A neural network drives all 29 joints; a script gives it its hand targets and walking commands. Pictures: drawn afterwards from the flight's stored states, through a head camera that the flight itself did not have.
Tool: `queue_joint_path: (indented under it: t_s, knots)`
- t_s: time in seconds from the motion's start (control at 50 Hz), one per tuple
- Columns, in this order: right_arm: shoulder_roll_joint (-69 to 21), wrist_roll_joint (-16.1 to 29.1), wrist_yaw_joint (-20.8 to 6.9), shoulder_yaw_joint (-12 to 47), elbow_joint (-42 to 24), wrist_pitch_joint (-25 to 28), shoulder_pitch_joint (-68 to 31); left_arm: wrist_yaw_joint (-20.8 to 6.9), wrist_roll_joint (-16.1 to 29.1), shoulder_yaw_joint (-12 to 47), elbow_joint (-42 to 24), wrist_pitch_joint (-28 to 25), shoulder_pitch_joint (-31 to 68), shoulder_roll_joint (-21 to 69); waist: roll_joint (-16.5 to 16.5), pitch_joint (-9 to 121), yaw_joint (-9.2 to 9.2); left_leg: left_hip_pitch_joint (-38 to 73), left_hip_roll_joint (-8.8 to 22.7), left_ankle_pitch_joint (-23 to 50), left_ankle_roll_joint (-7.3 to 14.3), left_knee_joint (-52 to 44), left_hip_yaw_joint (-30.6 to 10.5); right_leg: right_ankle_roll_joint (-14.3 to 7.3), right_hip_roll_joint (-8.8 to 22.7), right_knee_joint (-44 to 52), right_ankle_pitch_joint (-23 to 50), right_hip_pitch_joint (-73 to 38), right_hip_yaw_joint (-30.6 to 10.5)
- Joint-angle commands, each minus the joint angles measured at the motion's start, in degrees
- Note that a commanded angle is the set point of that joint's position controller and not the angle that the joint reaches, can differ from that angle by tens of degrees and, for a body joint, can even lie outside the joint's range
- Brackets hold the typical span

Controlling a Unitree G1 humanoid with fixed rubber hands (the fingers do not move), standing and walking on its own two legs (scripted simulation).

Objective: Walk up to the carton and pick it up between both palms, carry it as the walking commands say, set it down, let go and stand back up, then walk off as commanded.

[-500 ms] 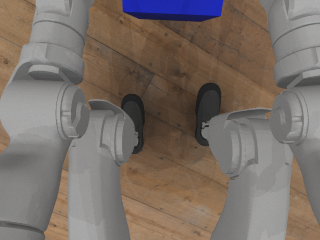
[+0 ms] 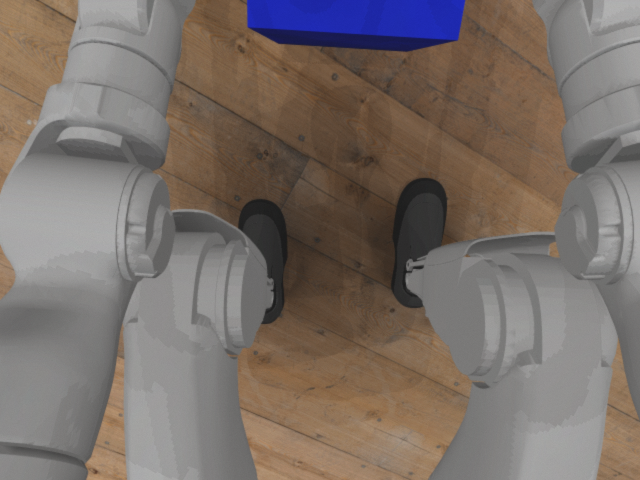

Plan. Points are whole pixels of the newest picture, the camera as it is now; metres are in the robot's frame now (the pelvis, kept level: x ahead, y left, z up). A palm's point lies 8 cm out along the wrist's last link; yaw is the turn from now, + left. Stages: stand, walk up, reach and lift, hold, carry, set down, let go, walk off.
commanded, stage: reach and lift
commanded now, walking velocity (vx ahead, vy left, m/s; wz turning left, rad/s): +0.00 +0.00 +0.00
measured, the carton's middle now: out of the picture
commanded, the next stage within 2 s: none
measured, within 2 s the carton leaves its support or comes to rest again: leaves its support in 1.36 s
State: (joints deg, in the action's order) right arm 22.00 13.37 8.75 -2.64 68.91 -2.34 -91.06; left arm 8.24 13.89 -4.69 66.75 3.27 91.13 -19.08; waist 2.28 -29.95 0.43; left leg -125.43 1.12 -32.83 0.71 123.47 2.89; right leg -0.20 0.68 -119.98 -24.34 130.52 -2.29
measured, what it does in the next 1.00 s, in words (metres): stands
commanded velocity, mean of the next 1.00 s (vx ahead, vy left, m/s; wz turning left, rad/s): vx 0.00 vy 0.00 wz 0.00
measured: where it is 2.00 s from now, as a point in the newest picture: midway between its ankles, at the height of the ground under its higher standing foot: (337, 272)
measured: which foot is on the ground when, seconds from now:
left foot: down 0.00-1.00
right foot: down 0.00-1.00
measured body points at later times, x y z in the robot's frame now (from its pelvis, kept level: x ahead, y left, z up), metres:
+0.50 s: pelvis +0.00 +0.00 +0.00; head +0.39 +0.00 +0.20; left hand +0.58 +0.11 -0.21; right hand +0.57 -0.16 -0.21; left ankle +0.12 +0.11 -0.35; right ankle +0.15 -0.12 -0.35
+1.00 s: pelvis +0.00 +0.00 -0.01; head +0.39 +0.01 +0.20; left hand +0.58 +0.11 -0.21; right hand +0.57 -0.16 -0.21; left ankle +0.12 +0.11 -0.35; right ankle +0.15 -0.12 -0.35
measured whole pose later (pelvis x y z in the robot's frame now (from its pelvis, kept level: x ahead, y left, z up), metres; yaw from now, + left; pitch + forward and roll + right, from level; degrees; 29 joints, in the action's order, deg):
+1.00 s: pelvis +0.00 +0.00 -0.01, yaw +0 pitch +33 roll +1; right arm 19.3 9.7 5.0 -8.5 69.5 -6.0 -92.8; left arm 2.3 5.8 -6.5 65.5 8.0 94.0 -14.8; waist 2.4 -29.8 0.4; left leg -126.3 0.6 -33.6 1.6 126.7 2.7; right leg 0.3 0.8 -122.8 -25.2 130.8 -2.3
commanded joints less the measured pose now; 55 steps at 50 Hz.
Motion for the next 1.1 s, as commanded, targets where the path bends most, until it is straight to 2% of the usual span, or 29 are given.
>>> queue_joint_path:
  t_s: [0.0, 0.02, 0.06, 0.08, 0.12, 0.18, 0.22, 0.24, 0.26, 0.34, 0.36, 0.4, 0.44, 0.46, 0.48, 0.5, 0.52, 0.54, 0.58, 0.7, 0.72, 0.76, 0.82, 0.86, 0.94, 1.0, 1.04, 1.06, 1.08]
  knots:
    - [2.00, 3.92, -0.51, 2.69, -8.00, 3.36, -20.63, -1.32, 3.33, 8.34, -9.22, -2.70, 20.64, -2.08, -2.55, 85.71, 2.27, 28.26, -4.39, 17.77, -2.75, -5.68, -1.76, 0.69, -2.14, 0.19, 18.23, -49.91, 2.99]
    - [2.34, 2.87, -0.58, 2.88, -6.70, 3.32, -21.15, -1.50, 3.46, 9.12, -9.17, -2.46, 21.27, -0.75, -1.99, 83.46, 3.53, 28.02, -4.54, 18.04, -3.01, -6.12, -2.16, 0.95, -1.91, -0.17, 18.22, -48.69, 3.62]
    - [1.37, 3.04, -0.64, 3.18, -7.03, 3.34, -21.59, -1.45, 2.70, 8.41, -7.92, -2.28, 21.31, -0.29, -1.72, 81.80, 3.30, 28.31, -4.50, 16.59, -2.78, -5.90, -2.27, 1.10, -2.17, 0.49, 15.39, -46.81, 3.53]
    - [0.46, 3.50, -0.97, 3.42, -7.14, 3.11, -22.25, -1.50, 2.31, 8.25, -8.13, -2.32, 20.93, -0.23, -2.04, 79.95, 1.84, 28.39, -4.84, 15.09, -2.56, -6.81, -2.31, 1.24, -2.28, 0.51, 13.37, -45.19, 3.79]
    - [-2.14, 3.36, -1.22, 3.82, -7.05, 3.28, -21.73, -1.83, 2.51, 9.67, -9.38, -2.59, 21.63, 1.86, -2.35, 81.44, 2.97, 29.44, -4.78, 17.52, -2.31, -6.03, -2.73, 1.11, -2.32, 0.15, 16.07, -46.12, 3.43]
    - [-3.97, 3.34, -1.45, 4.93, -6.48, 3.40, -23.37, -2.28, 1.18, 8.73, -8.16, -2.59, 21.17, 4.51, -1.58, 78.90, 2.53, 28.19, -5.16, 16.07, -2.39, -6.30, -2.05, 1.25, -2.60, 0.91, 15.15, -46.79, 3.37]
    - [-7.17, 4.47, -1.99, 5.69, -7.81, 3.34, -24.49, -2.61, 0.44, 8.20, -8.86, -2.98, 21.84, 5.23, -1.41, 78.30, 1.04, 26.84, -5.32, 14.68, -1.61, -6.52, -2.28, 1.25, -3.06, 0.33, 14.47, -46.77, 3.04]
    - [-6.03, 3.33, -2.11, 4.74, -5.03, 3.15, -23.26, -2.75, -0.41, 7.53, -6.15, -2.54, 20.24, 6.60, -1.51, 76.82, 2.16, 27.51, -5.35, 14.59, -2.22, -6.49, -2.01, 1.44, -3.13, 0.34, 13.79, -46.65, 3.52]
    - [-7.88, 4.17, -2.13, 5.13, -8.34, 3.45, -24.46, -2.53, -1.28, 7.11, -7.02, -2.74, 20.43, 6.09, -0.82, 77.01, 0.39, 27.91, -5.47, 14.37, -1.82, -6.64, -1.96, 1.74, -3.39, 0.08, 13.75, -46.63, 3.59]
    - [-6.46, 1.22, -1.95, 2.52, -4.93, 3.13, -22.45, -2.36, -5.52, 2.72, -5.29, -2.63, 18.02, 5.02, -0.80, 72.64, 0.22, 26.92, -6.16, 12.54, -2.19, -7.06, -1.67, 2.12, -3.72, 0.81, 11.60, -45.32, 3.58]
    - [-9.59, 0.33, -2.25, 1.86, -3.90, 3.07, -20.25, -2.65, -5.65, 3.29, -5.46, -2.83, 18.51, 6.30, -0.47, 73.24, 1.11, 27.83, -6.14, 13.57, -2.00, -6.86, -2.01, 2.09, -4.01, 0.89, 12.55, -45.70, 3.38]
    - [-13.32, -1.39, -3.14, 1.34, -3.54, 2.94, -20.77, -4.02, -6.06, 4.40, -5.28, -2.32, 19.28, 13.29, -1.88, 71.11, 2.15, 27.13, -6.45, 13.29, -2.27, -7.20, -2.54, 1.42, -4.49, 1.04, 11.90, -43.67, 3.69]
    - [-20.80, -1.70, -5.23, 3.09, -3.08, 2.59, -23.16, -6.23, -6.83, 4.70, -4.50, -1.92, 19.59, 21.56, -0.85, 68.74, 1.77, 26.68, -6.97, 13.15, -1.96, -6.72, -2.88, 1.30, -4.63, 0.85, 11.75, -42.82, 3.41]
    - [-27.53, -1.69, -6.84, 4.51, -5.62, 2.40, -26.57, -7.79, -6.93, 5.82, -4.70, -1.43, 22.06, 26.36, -1.04, 69.60, 0.64, 26.49, -7.35, 14.03, -1.78, -6.41, -2.69, 1.26, -4.73, 0.63, 12.14, -42.63, 3.26]
    - [-32.64, -2.67, -8.33, 4.56, -6.09, 2.02, -28.53, -9.31, -7.07, 6.97, -6.34, -1.00, 25.41, 32.05, -1.45, 69.73, 1.76, 25.57, -7.60, 12.48, -1.77, -6.52, -2.75, 0.76, -5.18, 0.39, 11.35, -42.18, 3.61]
    - [-37.38, -3.11, -9.89, 4.96, -7.58, 1.37, -29.76, -10.74, -8.58, 6.13, -6.03, -0.28, 24.95, 35.94, -0.94, 67.82, 0.50, 24.62, -7.82, 12.15, -1.70, -5.90, -2.22, 0.76, -5.39, 0.12, 10.59, -40.82, 3.53]
    - [-44.01, -3.29, -11.64, 5.37, -6.39, 0.51, -31.31, -12.49, -8.58, 6.70, -7.14, 0.29, 28.50, 41.65, -0.34, 67.01, 1.19, 24.83, -7.92, 11.59, -1.46, -6.41, -2.57, 0.63, -5.37, -0.13, 10.48, -41.67, 3.94]
    - [-45.79, -4.21, -12.61, 5.16, -7.07, -0.22, -29.99, -13.56, -9.62, 5.93, -7.45, 0.85, 26.75, 43.43, 0.24, 65.72, 0.24, 23.23, -8.06, 10.94, -1.50, -5.91, -2.12, 0.55, -5.44, -0.15, 9.75, -40.36, 4.12]
    - [-48.03, -6.13, -14.16, 4.66, -8.18, -1.14, -29.58, -15.67, -9.27, 5.31, -7.89, 1.89, 26.58, 48.61, 0.39, 64.85, 1.34, 21.49, -8.32, 11.26, -1.43, -5.12, -1.74, 0.08, -5.71, 0.08, 10.11, -40.26, 4.19]
    - [-55.68, -6.98, -17.78, 4.01, -10.33, -3.40, -27.45, -19.28, -9.39, 5.26, -9.72, 4.20, 25.02, 54.18, 1.38, 61.32, 0.54, 18.61, -8.42, 9.63, -0.37, -4.60, -1.43, -0.42, -5.84, -0.79, 7.92, -37.84, 4.96]
    - [-55.11, -7.23, -18.07, 3.51, -10.36, -3.75, -27.44, -19.74, -9.97, 5.11, -9.36, 4.62, 23.60, 55.55, -0.16, 61.40, 0.97, 18.42, -8.43, 9.21, -0.71, -4.95, -1.04, -0.48, -5.78, -0.69, 7.78, -38.47, 5.37]
    - [-55.98, -6.18, -18.80, 4.28, -12.02, -3.66, -29.41, -19.92, -9.61, 4.71, -8.14, 5.06, 21.63, 56.92, -0.16, 60.17, -0.03, 18.53, -8.78, 9.52, 0.02, -4.83, -1.51, -0.61, -5.94, -1.57, 6.79, -35.44, 5.24]
    - [-56.62, -5.93, -19.31, 5.36, -13.87, -3.69, -30.11, -20.29, -7.65, 6.49, -9.48, 5.24, 22.65, 58.98, 0.64, 61.25, 1.86, 20.22, -8.95, 11.75, -0.16, -4.07, -1.86, -0.90, -5.50, -2.06, 8.94, -36.26, 5.62]
    - [-57.71, -5.44, -19.50, 5.17, -12.84, -3.70, -29.51, -20.40, -8.46, 6.43, -8.95, 5.48, 21.79, 60.43, -0.29, 60.92, 1.07, 18.97, -9.03, 10.80, -0.22, -4.69, -1.64, -0.91, -5.84, -2.24, 8.57, -36.46, 5.86]
    - [-56.90, -5.87, -19.91, 4.08, -12.28, -4.29, -28.84, -20.38, -8.15, 5.91, -8.44, 6.10, 21.20, 61.37, -1.27, 59.19, 2.44, 20.34, -8.84, 11.82, 0.02, -4.55, -2.47, -1.25, -5.42, -2.06, 7.79, -32.29, 5.83]
    - [-56.78, -3.94, -20.02, 5.86, -15.73, -3.72, -33.37, -19.80, -6.82, 8.04, -10.64, 6.08, 23.81, 62.18, -1.86, 65.35, 1.61, 23.89, -8.98, 12.67, 0.06, -4.45, -2.88, -1.40, -5.37, -2.84, 8.59, -33.97, 6.47]
    - [-58.34, -4.54, -19.47, 5.58, -15.17, -3.76, -31.87, -19.53, -5.93, 8.83, -11.86, 5.71, 25.95, 63.27, -1.41, 68.35, 2.80, 23.80, -9.12, 13.46, -0.02, -3.97, -2.32, -1.38, -5.48, -3.10, 10.15, -36.19, 6.84]
    - [-59.93, -3.47, -19.64, 7.08, -17.35, -3.94, -32.70, -19.51, -5.72, 9.82, -14.08, 5.60, 25.54, 63.00, -0.82, 71.48, 1.79, 26.40, -9.33, 15.96, -0.25, -4.56, -2.26, -1.03, -5.67, -3.21, 12.11, -37.80, 6.81]
    - [-59.15, -3.94, -19.31, 6.20, -17.00, -3.64, -32.94, -19.41, -5.64, 10.11, -13.37, 5.92, 26.36, 65.73, -2.55, 72.38, 2.41, 26.42, -9.60, 15.44, -0.46, -3.88, -2.07, -1.47, -5.87, -3.01, 11.68, -37.55, 6.94]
